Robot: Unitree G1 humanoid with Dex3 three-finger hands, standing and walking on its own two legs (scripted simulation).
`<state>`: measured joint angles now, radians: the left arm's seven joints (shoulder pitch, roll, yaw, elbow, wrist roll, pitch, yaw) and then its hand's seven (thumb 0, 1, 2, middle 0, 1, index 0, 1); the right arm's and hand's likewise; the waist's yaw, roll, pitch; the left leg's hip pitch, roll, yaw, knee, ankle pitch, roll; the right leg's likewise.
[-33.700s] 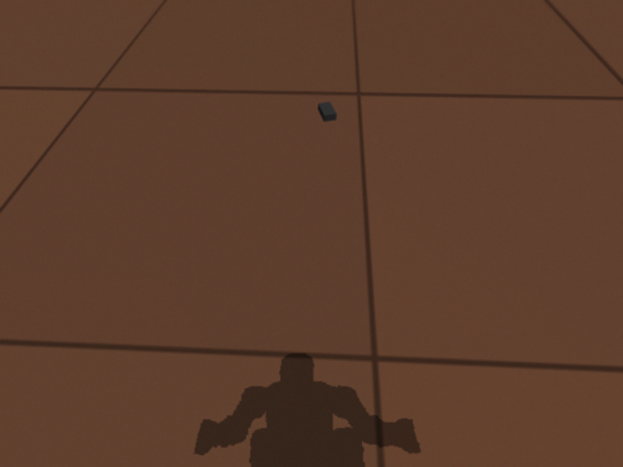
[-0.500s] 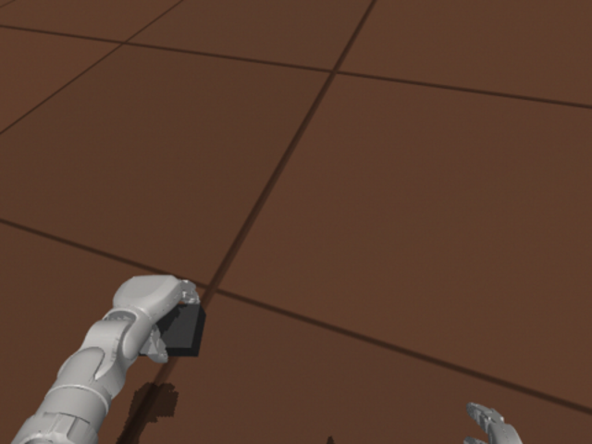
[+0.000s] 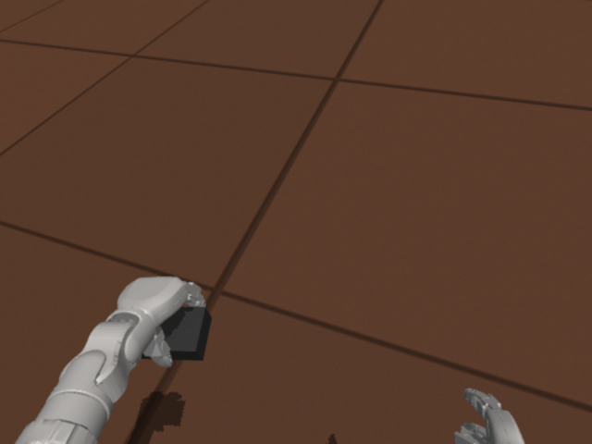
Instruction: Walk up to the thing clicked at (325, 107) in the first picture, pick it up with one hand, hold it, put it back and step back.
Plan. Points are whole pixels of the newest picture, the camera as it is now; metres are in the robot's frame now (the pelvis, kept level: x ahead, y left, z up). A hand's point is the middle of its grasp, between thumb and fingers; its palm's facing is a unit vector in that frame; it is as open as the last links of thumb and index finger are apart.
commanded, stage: hold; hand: left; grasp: from above
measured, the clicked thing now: (165, 332) +0.30 +0.23 -0.07
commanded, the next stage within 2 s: crouch in 0.78 s
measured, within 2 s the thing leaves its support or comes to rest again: neither
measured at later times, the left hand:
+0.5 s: hand (161, 326) +0.29 +0.22 -0.02, palm faces -0.47 -0.02 -0.88, open 9.7 cm
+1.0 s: hand (164, 315) +0.31 +0.22 -0.02, palm faces -0.47 -0.03 -0.88, open 9.7 cm
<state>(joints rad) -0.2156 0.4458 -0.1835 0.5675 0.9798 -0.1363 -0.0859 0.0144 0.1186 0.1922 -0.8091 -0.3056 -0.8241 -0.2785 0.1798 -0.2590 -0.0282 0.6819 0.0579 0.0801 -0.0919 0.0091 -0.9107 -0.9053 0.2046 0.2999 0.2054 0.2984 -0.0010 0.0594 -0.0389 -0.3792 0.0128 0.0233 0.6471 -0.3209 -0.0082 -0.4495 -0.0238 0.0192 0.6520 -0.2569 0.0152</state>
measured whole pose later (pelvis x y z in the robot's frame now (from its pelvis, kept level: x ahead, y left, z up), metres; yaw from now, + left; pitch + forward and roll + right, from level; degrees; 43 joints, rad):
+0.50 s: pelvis +0.01 +0.00 +0.01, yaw +0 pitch +2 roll +1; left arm -0.20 0.45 -0.19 0.54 0.97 -0.13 -0.11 0.01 0.13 0.19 -0.80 -0.31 -0.81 -0.29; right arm 0.16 -0.25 -0.02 0.68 0.07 0.07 -0.10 0.01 -0.91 -0.91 0.20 0.30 0.21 0.30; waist 0.01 0.06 -0.02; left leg -0.31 0.01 0.03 0.57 -0.29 -0.01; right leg -0.38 -0.02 0.02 0.58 -0.23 0.02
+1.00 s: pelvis +0.02 +0.00 +0.01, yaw +0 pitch +3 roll +0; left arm -0.22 0.44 -0.19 0.58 0.98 -0.14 -0.08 0.01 0.13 0.22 -0.78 -0.34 -0.79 -0.31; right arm 0.16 -0.25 -0.02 0.69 0.07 0.09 -0.10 0.01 -0.91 -0.90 0.21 0.30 0.21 0.30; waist 0.01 0.06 -0.02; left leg -0.29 0.01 0.03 0.54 -0.30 0.00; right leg -0.36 -0.02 0.02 0.55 -0.23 0.02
